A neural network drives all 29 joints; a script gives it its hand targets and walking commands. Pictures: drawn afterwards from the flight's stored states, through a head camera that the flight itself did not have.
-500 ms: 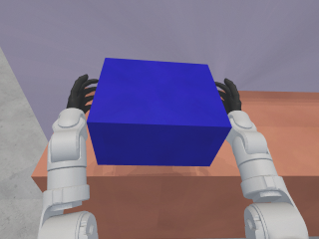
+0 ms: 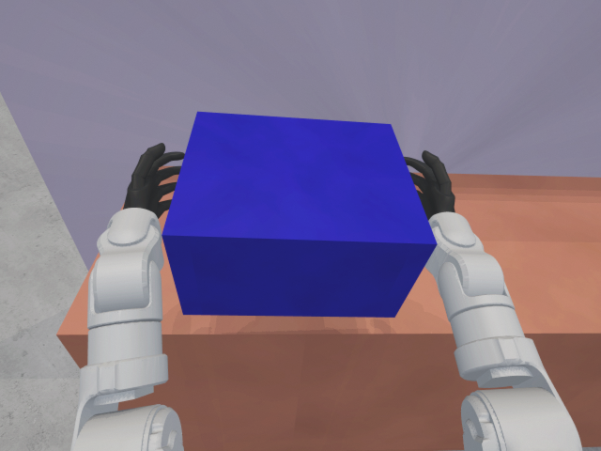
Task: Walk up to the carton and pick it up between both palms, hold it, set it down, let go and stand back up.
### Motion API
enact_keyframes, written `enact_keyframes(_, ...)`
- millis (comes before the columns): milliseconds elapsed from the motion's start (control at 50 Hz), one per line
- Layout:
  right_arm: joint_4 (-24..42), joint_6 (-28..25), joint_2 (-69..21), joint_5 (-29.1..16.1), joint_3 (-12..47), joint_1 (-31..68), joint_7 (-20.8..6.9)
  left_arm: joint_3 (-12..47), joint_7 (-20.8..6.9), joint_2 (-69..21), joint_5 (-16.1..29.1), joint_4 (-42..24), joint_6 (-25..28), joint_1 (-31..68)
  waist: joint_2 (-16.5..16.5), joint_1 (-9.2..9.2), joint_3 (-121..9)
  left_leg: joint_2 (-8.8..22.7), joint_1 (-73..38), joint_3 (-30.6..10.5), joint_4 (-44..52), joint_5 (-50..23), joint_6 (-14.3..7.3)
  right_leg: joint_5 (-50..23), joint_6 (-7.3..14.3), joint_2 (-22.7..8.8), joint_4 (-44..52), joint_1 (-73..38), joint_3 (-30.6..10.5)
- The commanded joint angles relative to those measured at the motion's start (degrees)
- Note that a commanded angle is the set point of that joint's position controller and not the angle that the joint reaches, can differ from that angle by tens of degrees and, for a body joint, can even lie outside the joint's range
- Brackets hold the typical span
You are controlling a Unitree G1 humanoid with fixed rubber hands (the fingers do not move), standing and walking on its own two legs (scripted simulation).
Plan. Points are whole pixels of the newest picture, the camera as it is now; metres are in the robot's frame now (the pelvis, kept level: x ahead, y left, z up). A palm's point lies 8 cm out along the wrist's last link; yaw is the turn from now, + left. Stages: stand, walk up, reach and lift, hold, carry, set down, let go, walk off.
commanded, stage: hold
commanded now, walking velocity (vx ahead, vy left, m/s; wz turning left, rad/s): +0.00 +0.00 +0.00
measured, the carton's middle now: (294, 212) +0.39 +0.00 +0.16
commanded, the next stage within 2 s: none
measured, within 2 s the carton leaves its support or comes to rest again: neither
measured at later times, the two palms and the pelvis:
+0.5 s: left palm (147, 210) +0.36 +0.17 +0.19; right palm (436, 215) +0.36 -0.19 +0.18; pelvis +0.00 +0.00 +0.00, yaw +0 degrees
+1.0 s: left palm (151, 213) +0.36 +0.17 +0.18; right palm (438, 218) +0.36 -0.19 +0.17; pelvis +0.00 +0.00 +0.00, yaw +0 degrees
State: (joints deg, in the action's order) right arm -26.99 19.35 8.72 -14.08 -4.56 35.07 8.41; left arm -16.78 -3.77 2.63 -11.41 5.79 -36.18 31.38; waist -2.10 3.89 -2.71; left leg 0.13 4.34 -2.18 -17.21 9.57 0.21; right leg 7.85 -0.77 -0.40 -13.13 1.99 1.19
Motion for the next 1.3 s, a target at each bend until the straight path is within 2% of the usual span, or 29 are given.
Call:
enact_keyframes(0,16.23,-2.50,-32.58,-4.93,24.37,40.11,-6.93,30.00,-5.82,-31.86,7.45,-4.97,2.31,32.03,4.20,0.00,-19.11,-3.08,-7.63,2.13,-0.28,-17.22,3.25,-10.76,-0.40,4.08,0.06,-3.32,2.26)
enact_keyframes(40,15.76,-2.61,-32.21,-4.50,23.96,39.77,-6.90,29.96,-5.87,-31.91,7.49,-4.60,2.10,31.25,4.11,0.43,-18.20,-3.10,-7.89,2.15,-0.32,-16.49,3.21,-10.02,-0.19,4.02,0.23,-3.27,2.18)
enact_keyframes(100,16.31,-2.73,-32.89,-4.26,23.96,40.28,-6.98,29.57,-6.05,-31.83,7.60,-5.15,2.35,32.17,2.14,0.06,-18.72,-3.18,-6.40,2.21,0.30,-15.39,2.58,-10.02,-0.56,3.98,0.10,-3.39,2.25)
enact_keyframes(120,16.75,-2.94,-32.86,-4.09,24.00,41.15,-6.99,29.92,-5.99,-32.03,7.72,-5.35,2.53,32.97,3.09,0.26,-20.24,-3.17,-7.03,2.10,0.21,-15.26,2.64,-10.15,-0.45,3.73,-0.04,-3.44,2.19)
enact_keyframes(320,14.97,-3.04,-34.32,-3.49,23.85,40.65,-6.63,28.77,-6.33,-30.82,7.19,-3.11,2.99,32.87,2.50,-0.04,-18.73,-3.60,-5.17,2.67,0.71,-12.61,1.71,-10.45,-1.22,3.28,-0.21,-4.71,1.67)
enact_keyframes(400,15.53,-3.10,-34.81,-3.33,24.42,41.90,-6.53,28.04,-6.45,-30.71,7.22,-2.29,3.27,33.35,0.79,-0.31,-19.22,-3.57,-4.48,2.34,0.97,-12.28,1.09,-11.20,-1.54,3.14,-0.24,-5.36,1.41)
enact_keyframes(460,17.34,-3.35,-35.25,-3.94,25.10,42.16,-6.14,28.93,-6.39,-31.04,8.04,-3.58,3.54,33.30,1.15,-0.19,-20.41,-3.70,-5.09,2.58,0.46,-13.75,1.26,-13.87,-1.70,3.19,-0.70,-6.12,1.45)
enact_keyframes(540,14.98,-2.88,-34.75,-3.70,24.75,40.60,-6.30,28.06,-6.51,-30.51,7.13,-2.29,3.37,33.00,1.56,-0.48,-19.14,-3.61,-4.75,2.50,0.87,-12.30,1.33,-11.43,-1.65,3.16,-0.27,-5.06,1.75)
enact_keyframes(580,14.07,-2.90,-34.28,-3.35,23.82,40.75,-6.53,28.95,-6.41,-30.81,7.65,-2.57,3.34,34.00,2.68,0.32,-19.04,-3.44,-5.66,2.49,1.13,-11.75,1.75,-9.36,-1.07,3.30,0.15,-3.62,1.94)
enact_keyframes(600,14.24,-2.87,-33.89,-3.22,23.67,40.69,-6.59,28.34,-6.47,-31.22,7.43,-1.89,3.09,33.19,2.49,-0.07,-17.86,-3.48,-5.77,2.46,0.91,-11.93,1.86,-9.05,-1.05,3.32,0.36,-3.48,1.97)
enact_keyframes(620,14.63,-3.06,-33.53,-3.17,23.49,40.48,-6.53,29.06,-6.45,-31.71,7.64,-2.67,3.06,33.22,3.02,0.51,-18.77,-3.37,-6.10,2.37,0.54,-13.25,2.24,-9.94,-0.94,3.47,-0.01,-3.46,2.24)
enact_keyframes(720,16.69,-3.18,-33.22,-4.43,24.39,40.30,-6.44,30.64,-6.11,-32.80,8.40,-4.92,3.10,32.18,3.92,0.93,-19.60,-3.12,-8.12,1.93,-1.00,-18.77,3.32,-13.41,-0.60,4.17,-0.35,-4.01,2.18)
enact_keyframes(740,15.57,-3.01,-32.47,-4.45,24.19,39.19,-6.38,30.82,-6.03,-32.41,8.06,-4.82,2.94,32.13,4.27,1.58,-19.67,-3.22,-8.50,1.91,-1.17,-19.28,3.59,-13.48,-0.58,4.11,-0.19,-3.72,2.33)
enact_keyframes(780,16.12,-2.98,-32.62,-4.38,24.21,38.72,-6.46,31.26,-5.92,-32.46,8.12,-6.41,3.05,32.60,4.38,1.48,-19.54,-3.08,-8.16,1.82,-0.88,-18.28,3.66,-11.96,-0.30,4.18,0.08,-3.96,2.38)
enact_keyframes(800,16.06,-2.96,-32.14,-4.02,23.89,38.81,-6.55,30.99,-5.86,-32.04,7.65,-5.63,2.91,31.73,4.63,1.33,-19.70,-3.01,-8.25,1.86,-0.72,-17.60,3.67,-11.10,-0.27,4.09,0.07,-3.77,2.37)
enact_keyframes(840,16.24,-2.81,-32.33,-4.27,24.30,39.00,-6.68,30.01,-6.01,-31.63,7.33,-4.42,2.54,30.60,2.89,0.71,-18.27,-3.25,-7.58,1.92,-0.27,-16.68,2.98,-11.33,-0.54,3.96,0.22,-3.93,2.36)
enact_keyframes(880,16.58,-2.88,-32.96,-4.59,24.46,39.10,-6.80,30.57,-5.94,-31.84,7.99,-6.37,2.87,32.09,3.11,0.88,-19.31,-3.25,-7.29,2.09,-0.30,-16.70,2.93,-11.72,-0.74,3.83,-0.05,-3.88,2.27)
enact_keyframes(920,18.14,-3.18,-32.60,-4.60,24.70,40.45,-6.79,30.84,-5.80,-32.32,8.18,-5.49,2.92,31.84,3.17,0.70,-19.96,-3.14,-7.42,1.74,-0.34,-16.41,2.93,-11.31,-0.50,3.89,0.19,-3.67,2.20)
enact_keyframes(980,19.26,-3.24,-33.37,-5.02,26.17,39.72,-6.74,30.86,-5.58,-32.01,7.95,-7.05,3.22,31.13,2.83,-0.41,-20.87,-3.34,-8.09,1.87,-0.89,-18.76,2.64,-14.76,-0.96,3.86,-0.44,-4.84,1.85)
enact_keyframes(1040,20.27,-3.08,-33.66,-5.36,26.85,39.56,-6.37,31.03,-5.43,-31.40,8.30,-7.13,3.16,30.69,2.00,-0.38,-21.80,-3.48,-7.83,2.04,-1.06,-18.32,2.18,-16.22,-1.16,3.75,-0.74,-5.63,1.60)
enact_keyframes(1140,14.79,-2.12,-33.13,-3.43,24.60,38.17,-6.51,28.52,-6.31,-30.20,6.77,-4.13,2.22,31.07,1.65,-0.14,-16.51,-3.26,-4.55,2.69,1.41,-10.61,1.68,-8.84,-1.02,3.18,0.23,-4.47,1.58)
enact_keyframes(1160,13.40,-2.05,-33.19,-3.17,23.64,37.73,-6.67,28.39,-6.52,-30.00,6.55,-4.05,2.25,31.84,2.58,0.02,-15.25,-3.33,-4.11,2.79,2.03,-9.95,1.67,-8.01,-1.00,2.98,0.43,-3.80,1.61)
enact_keyframes(1180,13.29,-2.16,-33.10,-2.80,23.39,38.07,-6.74,27.87,-6.71,-29.81,6.40,-3.43,2.32,32.15,1.88,-0.12,-15.94,-3.46,-3.96,3.05,1.90,-9.68,1.54,-7.73,-1.20,2.95,0.47,-3.86,1.85)
enact_keyframes(1280,17.38,-3.51,-34.93,-3.50,24.02,43.54,-6.67,29.59,-6.32,-32.05,8.37,-3.23,3.47,34.66,2.39,0.08,-19.60,-3.43,-5.38,2.51,0.42,-12.82,1.61,-11.00,-1.04,3.17,-0.15,-4.23,1.59)
